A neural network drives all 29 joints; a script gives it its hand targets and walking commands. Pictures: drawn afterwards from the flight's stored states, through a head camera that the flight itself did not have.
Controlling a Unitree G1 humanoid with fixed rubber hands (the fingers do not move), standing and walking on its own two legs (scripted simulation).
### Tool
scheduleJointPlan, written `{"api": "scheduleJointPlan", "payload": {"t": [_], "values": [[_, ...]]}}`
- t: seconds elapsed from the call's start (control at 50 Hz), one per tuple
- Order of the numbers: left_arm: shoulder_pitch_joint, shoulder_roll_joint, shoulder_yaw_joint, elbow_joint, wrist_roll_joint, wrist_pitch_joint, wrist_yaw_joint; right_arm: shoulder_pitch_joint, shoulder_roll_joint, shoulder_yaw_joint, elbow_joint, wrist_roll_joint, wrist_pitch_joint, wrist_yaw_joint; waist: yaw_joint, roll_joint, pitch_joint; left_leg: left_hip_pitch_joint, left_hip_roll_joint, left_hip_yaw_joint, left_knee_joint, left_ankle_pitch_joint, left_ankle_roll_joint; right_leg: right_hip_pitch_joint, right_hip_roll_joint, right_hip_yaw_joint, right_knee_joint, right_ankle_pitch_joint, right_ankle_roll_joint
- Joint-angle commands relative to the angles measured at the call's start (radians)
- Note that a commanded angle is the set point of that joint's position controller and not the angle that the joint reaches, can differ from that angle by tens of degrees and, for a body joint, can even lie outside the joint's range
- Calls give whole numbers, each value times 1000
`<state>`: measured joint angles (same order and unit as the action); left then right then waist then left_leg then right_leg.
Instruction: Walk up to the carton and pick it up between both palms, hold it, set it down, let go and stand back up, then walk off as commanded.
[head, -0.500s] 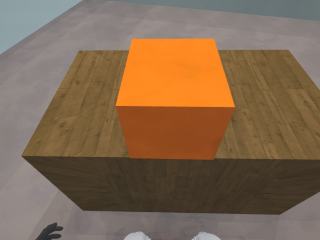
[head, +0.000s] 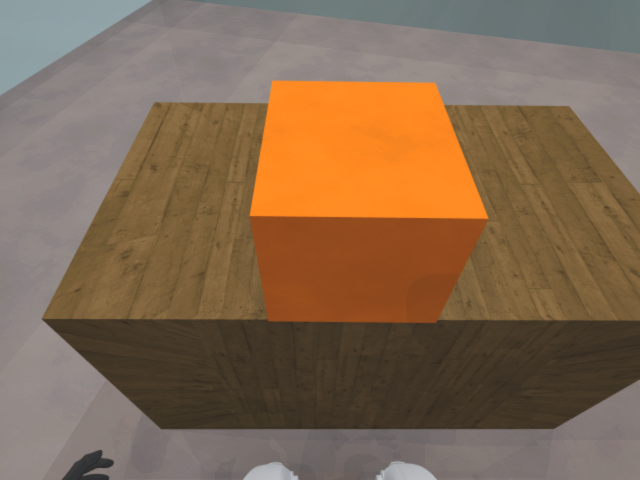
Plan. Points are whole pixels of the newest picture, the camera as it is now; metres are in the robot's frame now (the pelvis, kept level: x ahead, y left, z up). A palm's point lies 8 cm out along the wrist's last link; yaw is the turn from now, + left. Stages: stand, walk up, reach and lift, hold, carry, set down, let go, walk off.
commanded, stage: walk up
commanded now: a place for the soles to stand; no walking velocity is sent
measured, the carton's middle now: (353, 200) +0.53 -0.02 +0.04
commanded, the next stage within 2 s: reach and lift in 1.98 s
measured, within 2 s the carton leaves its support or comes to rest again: neither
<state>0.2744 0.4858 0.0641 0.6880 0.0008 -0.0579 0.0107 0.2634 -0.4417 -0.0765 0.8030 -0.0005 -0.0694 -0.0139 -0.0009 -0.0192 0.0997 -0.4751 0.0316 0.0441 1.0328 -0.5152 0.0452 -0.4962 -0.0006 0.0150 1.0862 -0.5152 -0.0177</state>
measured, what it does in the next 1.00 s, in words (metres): steps on the spot: right foot, then left foot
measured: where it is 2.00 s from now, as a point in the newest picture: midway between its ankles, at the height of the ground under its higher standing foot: outside the picture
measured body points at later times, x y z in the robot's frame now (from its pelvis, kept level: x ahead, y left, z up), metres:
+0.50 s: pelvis +0.02 +0.02 +0.00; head +0.03 +0.02 +0.45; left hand +0.13 +0.35 -0.08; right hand +0.10 -0.32 -0.08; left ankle +0.04 +0.11 -0.68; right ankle +0.04 -0.13 -0.65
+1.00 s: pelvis +0.05 -0.04 +0.01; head +0.08 -0.05 +0.45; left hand +0.15 +0.30 -0.07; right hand +0.14 -0.37 -0.10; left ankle +0.07 +0.10 -0.65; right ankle +0.09 -0.15 -0.68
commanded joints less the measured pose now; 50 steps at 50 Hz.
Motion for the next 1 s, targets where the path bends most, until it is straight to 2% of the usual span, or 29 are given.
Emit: {"api": "scheduleJointPlan", "payload": {"t": [0.0, 0.02, 0.04, 0.06, 0.08, 0.14, 0.22, 0.24, 0.28, 0.3, 0.32, 0.34, 0.36, 0.4, 0.44, 0.5, 0.56, 0.58, 0.64, 0.66, 0.68, 0.7, 0.72, 0.74, 0.76, 0.78, 0.86, 0.92, 0.98], "values": [[150, 183, 65, 71, 29, -66, 14, -86, -245, -64, -76, -27, -11, 9, 59, 134, -148, 12, 178, -271, -169, 390, 129, 182, -20, 16, -398, 110, -76], [256, 237, 92, 92, 36, -71, 23, -122, -187, -44, -111, -11, -12, 7, 114, -66, -215, -212, 73, -133, 90, 455, 57, 429, -94, 220, -477, 171, -123], [260, 302, 115, 70, 25, -72, 29, -126, -111, -20, -129, -8, -14, 3, 119, -232, -173, -395, -38, -17, 252, 122, -13, 490, -284, 617, -613, 262, -196], [243, 300, 100, 65, 16, -65, 27, -144, -169, -28, -112, -19, -3, -4, 105, -93, -149, -435, -21, -83, 231, -101, -6, 487, -353, 748, -620, 250, -270], [193, 303, 99, 53, 17, -61, 29, -133, -204, -35, -100, -25, -3, -3, 91, -64, -140, -403, 6, -87, 205, -162, -5, 466, -366, 771, -595, 267, -305], [114, 278, 95, 35, 27, -57, 30, -111, -204, -51, -75, -32, -15, 6, 47, -53, -46, -327, 28, -74, 111, -166, 6, 330, -325, 609, -537, 441, -264], [111, 282, 98, 12, 24, -53, 18, -80, -221, -65, -71, -25, -20, 21, 41, -137, -43, -230, 26, -61, -23, -168, 23, 226, -305, 582, -564, 122, -280], [94, 284, 93, 13, 22, -47, 15, -54, -232, -74, -59, -27, -23, 21, 24, -145, -64, -144, 13, -67, -96, -118, 39, 157, -281, 576, -542, 1, -265], [-14, 241, 73, -10, 21, -29, 5, 82, -246, -86, -3, -30, -42, 17, -66, -96, -76, 183, -4, -84, -287, -19, 52, -112, -189, 393, -366, -109, -197], [-96, 158, 50, -43, 24, -25, 5, 240, -286, -108, 34, -33, -52, 8, -165, 116, -109, 404, 75, -266, -481, -180, 71, -338, -91, 187, -68, -27, -113], [-98, 57, 25, -55, 14, -31, 8, 267, -369, -119, 35, -39, -54, -4, -173, 330, -74, 459, 308, -736, -709, -275, 121, -541, 83, 4, 182, -76, -33], [-83, 148, 35, -37, 21, -31, 15, 215, -391, -121, 16, -26, -48, -3, -141, 147, -34, 416, 380, -840, -735, -169, 133, -532, 49, 41, 199, -65, -24], [-87, 184, 49, -23, 14, -26, 13, 187, -379, -116, 21, -17, -40, -4, -126, 75, -33, 391, 370, -818, -730, -157, 125, -491, 14, 64, 176, -63, -22], [-100, 212, 54, -20, 25, -28, 3, 131, -359, -110, 8, -19, -38, -13, -114, 59, 14, 344, 368, -766, -701, -35, 131, -449, -37, 62, 160, -51, -14], [-19, 184, 70, 13, 17, -24, -7, 95, -306, -94, -7, -26, -46, -10, -65, 83, 7, 310, 315, -592, -648, 106, 98, -364, -37, 35, 125, 6, -12], [-24, 170, 70, 4, 13, -21, -15, 104, -315, -101, -14, -37, -49, -7, -67, 151, 3, 303, 279, -537, -604, 200, 102, -324, -53, 3, 65, 11, -14], [-73, 183, 60, -6, 21, -24, -14, 94, -331, -102, -24, -32, -44, -3, -79, 165, -2, 318, 304, -535, -582, 157, 186, -322, -70, -15, 0, -38, -12], [-60, 177, 60, -3, 18, -26, -12, 82, -337, -107, -34, -36, -41, -1, -73, 239, -28, 321, 294, -514, -556, 143, 210, -294, -67, -25, -62, -75, -17], [-23, 174, 60, 6, 22, -51, -10, 45, -316, -89, -44, -29, -29, 8, -44, 219, -43, 223, 261, -394, -431, 341, 216, -131, -50, -51, -231, -34, -29], [59, 173, 61, 31, 22, -60, -4, 0, -303, -85, -58, -27, -22, 11, -2, 195, -67, 117, 230, -340, -346, 353, 195, 28, -21, -81, -328, 50, -32], [185, 195, 80, 76, 30, -66, 3, -77, -252, -64, -81, -22, -20, 13, 91, 127, -121, -53, 175, -227, -151, 423, 142, 273, 19, -55, -396, 36, -63], [339, 264, 114, 95, 34, -72, 15, -107, -171, -39, -109, -11, -23, 16, 171, -119, -202, -256, 70, -109, 209, 484, 67, 507, -88, 186, -516, 19, -95], [317, 339, 126, 85, 23, -72, 23, -66, -94, -12, -120, 0, -21, 7, 137, -309, -178, -447, -83, -60, 330, -4, -18, 551, -299, 633, -643, 236, -168], [266, 320, 112, 62, 4, -59, 25, -95, -183, -31, -105, -9, -7, -6, 123, -89, -170, -454, -49, -139, 322, -79, -16, 534, -370, 761, -661, 224, -207], [231, 327, 111, 60, 2, -60, 33, -99, -214, -42, -98, -21, -3, -7, 106, -38, -127, -444, -14, -116, 303, -121, -24, 513, -395, 790, -634, 275, -264], [192, 322, 111, 65, 8, -57, 37, -103, -222, -44, -83, -23, -5, -10, 95, -44, -93, -438, 1, -108, 282, -157, -21, 447, -393, 789, -630, 355, -266], [98, 237, 81, 15, 8, -60, 34, -10, -206, -52, -49, -12, 1, 6, 18, -56, -52, -233, 36, -97, 135, -47, -14, 238, -287, 441, -532, 516, -218], [94, 244, 83, 2, 16, -53, 33, -29, -199, -53, -46, -14, 9, 10, 20, -119, -75, -203, 40, -53, 42, -68, -5, 195, -293, 452, -549, 281, -258], [41, 268, 82, -5, 21, -40, 25, -19, -208, -62, -37, -14, -1, 11, 10, -209, -69, -85, 28, -37, -96, -17, 2, 90, -272, 443, -544, 83, -254]]}}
